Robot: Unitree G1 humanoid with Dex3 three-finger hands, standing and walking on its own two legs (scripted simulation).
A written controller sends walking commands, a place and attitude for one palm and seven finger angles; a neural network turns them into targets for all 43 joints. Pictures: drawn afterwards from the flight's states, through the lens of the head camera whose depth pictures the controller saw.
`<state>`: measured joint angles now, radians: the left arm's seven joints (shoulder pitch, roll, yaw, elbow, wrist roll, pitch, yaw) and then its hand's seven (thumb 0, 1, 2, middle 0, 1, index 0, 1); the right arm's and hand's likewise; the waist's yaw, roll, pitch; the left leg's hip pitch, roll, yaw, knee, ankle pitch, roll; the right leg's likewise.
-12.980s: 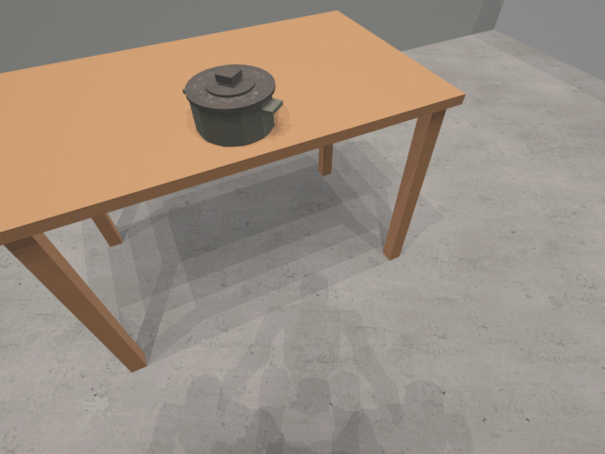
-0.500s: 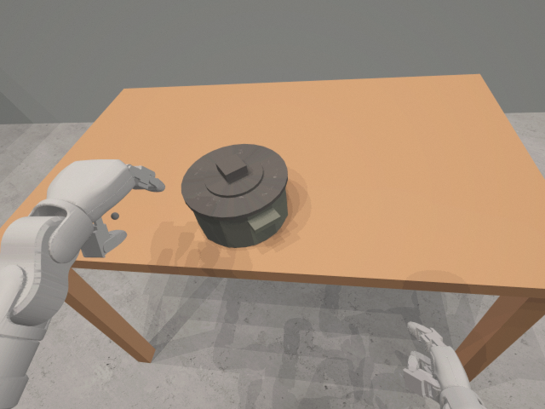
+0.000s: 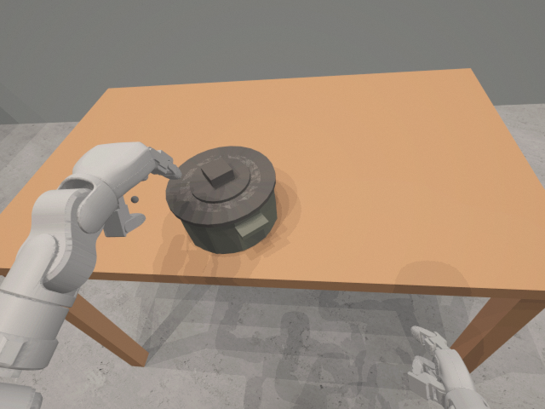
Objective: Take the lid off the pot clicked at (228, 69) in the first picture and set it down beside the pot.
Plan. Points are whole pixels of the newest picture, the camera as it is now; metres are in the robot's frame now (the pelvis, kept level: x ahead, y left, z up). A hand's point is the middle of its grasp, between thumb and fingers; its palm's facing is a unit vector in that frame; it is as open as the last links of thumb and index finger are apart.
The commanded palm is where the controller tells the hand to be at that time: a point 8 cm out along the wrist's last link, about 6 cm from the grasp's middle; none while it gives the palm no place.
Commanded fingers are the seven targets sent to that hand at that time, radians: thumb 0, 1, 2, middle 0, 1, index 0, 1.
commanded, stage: move the open hand above the knob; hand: left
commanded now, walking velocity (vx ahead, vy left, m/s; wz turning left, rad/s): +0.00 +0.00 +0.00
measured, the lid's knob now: (217, 172) +0.47 +0.14 +0.10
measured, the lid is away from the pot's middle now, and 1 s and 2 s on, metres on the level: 0.00 0.00 0.00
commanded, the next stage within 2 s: lower the open fingers around the knob in 1.86 s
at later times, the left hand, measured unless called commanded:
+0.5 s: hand (173, 172) +0.40 +0.18 +0.17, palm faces -0.20 -0.03 -0.98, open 10.0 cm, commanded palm +0.38 +0.18 +0.23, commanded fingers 0.00 -0.30 1.47 -0.85 -0.08 -0.85 -0.08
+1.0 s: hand (200, 152) +0.44 +0.14 +0.17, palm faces -0.20 -0.04 -0.98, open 10.0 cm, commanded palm +0.42 +0.15 +0.23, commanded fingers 0.00 -0.30 1.47 -0.85 -0.08 -0.85 -0.08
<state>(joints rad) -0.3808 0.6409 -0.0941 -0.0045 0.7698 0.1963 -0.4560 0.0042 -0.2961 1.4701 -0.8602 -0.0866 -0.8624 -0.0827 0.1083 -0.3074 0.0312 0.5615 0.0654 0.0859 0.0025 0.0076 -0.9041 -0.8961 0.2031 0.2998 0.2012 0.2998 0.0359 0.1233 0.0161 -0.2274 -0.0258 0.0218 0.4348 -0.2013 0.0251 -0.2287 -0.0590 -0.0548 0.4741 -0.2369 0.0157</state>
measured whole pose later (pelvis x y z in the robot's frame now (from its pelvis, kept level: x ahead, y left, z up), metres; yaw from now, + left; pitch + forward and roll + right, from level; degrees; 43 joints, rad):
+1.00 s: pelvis +0.02 +0.00 +0.00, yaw -1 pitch +2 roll +1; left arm -0.75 0.49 -0.27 0.36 0.84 0.29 -0.41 0.00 -0.30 1.47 -0.86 -0.09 -0.86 -0.08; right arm 0.14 -0.29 0.04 0.61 0.08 0.10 0.00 0.01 -0.91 -0.90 0.20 0.30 0.20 0.30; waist -0.01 0.10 -0.01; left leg -0.24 -0.03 0.03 0.44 -0.23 0.02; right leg -0.26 -0.06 -0.04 0.50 -0.27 0.01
